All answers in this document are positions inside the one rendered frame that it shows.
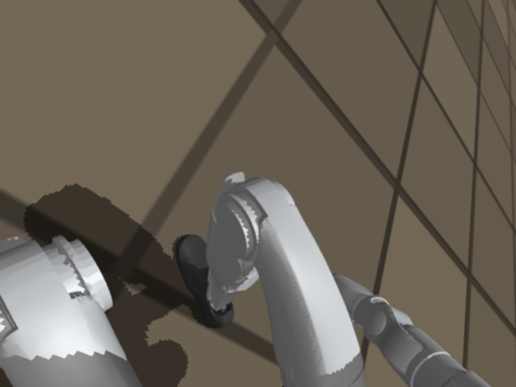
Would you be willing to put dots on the right robot hand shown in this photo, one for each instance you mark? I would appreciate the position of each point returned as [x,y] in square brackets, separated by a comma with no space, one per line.
[351,292]

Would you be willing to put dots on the right robot foot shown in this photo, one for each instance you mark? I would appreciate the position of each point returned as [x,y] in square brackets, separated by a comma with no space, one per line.
[191,261]

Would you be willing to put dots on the right robot arm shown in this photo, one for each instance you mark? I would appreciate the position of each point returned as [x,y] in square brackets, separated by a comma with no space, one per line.
[414,356]

